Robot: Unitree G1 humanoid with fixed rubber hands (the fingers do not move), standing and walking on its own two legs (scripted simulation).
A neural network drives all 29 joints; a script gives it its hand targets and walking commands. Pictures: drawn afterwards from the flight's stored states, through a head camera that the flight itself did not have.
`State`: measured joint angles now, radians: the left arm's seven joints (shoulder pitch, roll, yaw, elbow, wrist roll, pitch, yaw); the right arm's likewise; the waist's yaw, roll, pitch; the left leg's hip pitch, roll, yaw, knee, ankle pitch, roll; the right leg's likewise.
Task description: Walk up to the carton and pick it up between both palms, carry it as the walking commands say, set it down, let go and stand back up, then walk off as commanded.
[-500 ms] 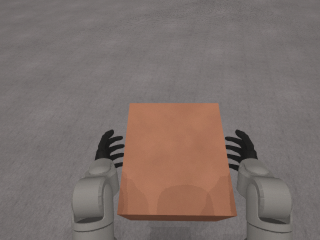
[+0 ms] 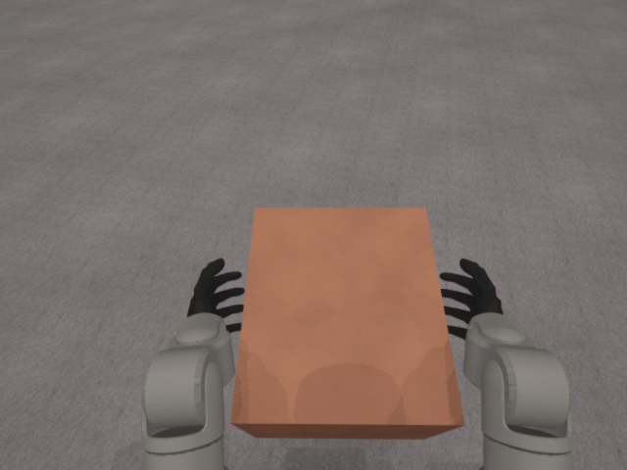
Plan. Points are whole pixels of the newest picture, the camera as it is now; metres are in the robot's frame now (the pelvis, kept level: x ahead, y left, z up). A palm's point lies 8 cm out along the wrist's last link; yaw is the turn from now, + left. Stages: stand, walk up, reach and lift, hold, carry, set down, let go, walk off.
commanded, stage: carry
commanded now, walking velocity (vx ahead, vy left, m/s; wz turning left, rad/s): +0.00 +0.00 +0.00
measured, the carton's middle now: (339, 324) +0.32 +0.01 +0.02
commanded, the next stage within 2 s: none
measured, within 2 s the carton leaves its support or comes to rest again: neither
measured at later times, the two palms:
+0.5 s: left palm (214, 328) +0.26 +0.15 +0.10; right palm (493, 339) +0.25 -0.15 +0.10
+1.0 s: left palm (243, 317) +0.29 +0.13 +0.07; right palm (495, 325) +0.29 -0.18 +0.07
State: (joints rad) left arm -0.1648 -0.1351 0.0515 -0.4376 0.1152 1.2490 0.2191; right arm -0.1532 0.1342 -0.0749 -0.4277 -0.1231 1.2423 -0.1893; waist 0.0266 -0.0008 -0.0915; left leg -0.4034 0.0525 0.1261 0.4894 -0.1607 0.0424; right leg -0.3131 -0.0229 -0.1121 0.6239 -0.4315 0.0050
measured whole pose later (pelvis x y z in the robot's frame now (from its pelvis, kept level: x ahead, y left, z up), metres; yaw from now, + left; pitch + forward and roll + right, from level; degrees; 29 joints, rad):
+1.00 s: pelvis +0.01 -0.02 +0.00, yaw +1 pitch +3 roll +0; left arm -0.22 -0.14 0.13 -0.06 0.17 0.95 0.15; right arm -0.20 0.14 -0.14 -0.09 -0.18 0.98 -0.14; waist 0.00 0.00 -0.10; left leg -0.39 0.06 0.11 0.51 -0.18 0.01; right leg -0.25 0.00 -0.14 0.51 -0.33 -0.04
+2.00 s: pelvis +0.02 -0.03 +0.00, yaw +1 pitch +2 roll +0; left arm -0.14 -0.13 0.14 0.10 0.14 0.71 0.10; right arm -0.11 0.13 -0.15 0.07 -0.17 0.74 -0.10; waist 0.01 0.00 -0.10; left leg -0.34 0.06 0.11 0.54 -0.22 0.00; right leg -0.18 -0.01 -0.14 0.52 -0.36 -0.04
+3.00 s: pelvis -0.04 +0.02 -0.01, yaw -9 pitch +5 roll +0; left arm -0.46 -0.22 0.48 0.44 0.41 0.45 0.01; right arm -0.52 0.15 -0.46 0.57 -0.42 0.41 0.09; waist 0.02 -0.02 0.06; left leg -0.50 -0.01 0.02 0.58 -0.17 0.02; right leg -0.45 0.00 0.04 0.64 -0.28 0.00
